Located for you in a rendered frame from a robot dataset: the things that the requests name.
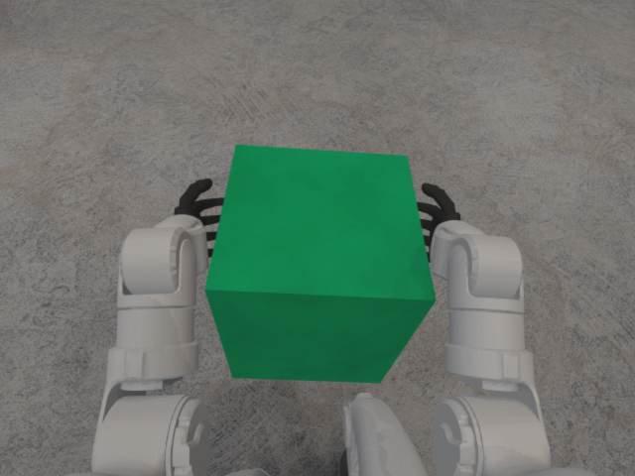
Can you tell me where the robot left forearm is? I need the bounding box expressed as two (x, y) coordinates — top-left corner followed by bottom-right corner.
(91, 214), (209, 470)

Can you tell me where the robot right forearm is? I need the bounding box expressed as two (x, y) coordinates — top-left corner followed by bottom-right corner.
(430, 220), (551, 464)

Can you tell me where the robot left hand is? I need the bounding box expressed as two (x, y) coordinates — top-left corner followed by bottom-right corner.
(175, 178), (224, 258)

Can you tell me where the carton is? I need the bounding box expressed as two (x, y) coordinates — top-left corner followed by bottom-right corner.
(204, 145), (436, 383)

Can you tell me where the robot right upper arm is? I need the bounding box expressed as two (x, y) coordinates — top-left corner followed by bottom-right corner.
(432, 395), (598, 476)

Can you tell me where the robot right shin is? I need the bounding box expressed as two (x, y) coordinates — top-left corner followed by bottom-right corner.
(346, 393), (373, 476)

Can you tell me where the robot right hand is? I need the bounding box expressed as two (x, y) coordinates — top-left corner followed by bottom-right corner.
(417, 183), (460, 263)

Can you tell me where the robot right thigh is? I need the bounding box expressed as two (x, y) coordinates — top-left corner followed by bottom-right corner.
(342, 398), (430, 476)

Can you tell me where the robot left upper arm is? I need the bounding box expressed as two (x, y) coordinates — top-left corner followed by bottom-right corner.
(64, 395), (211, 476)

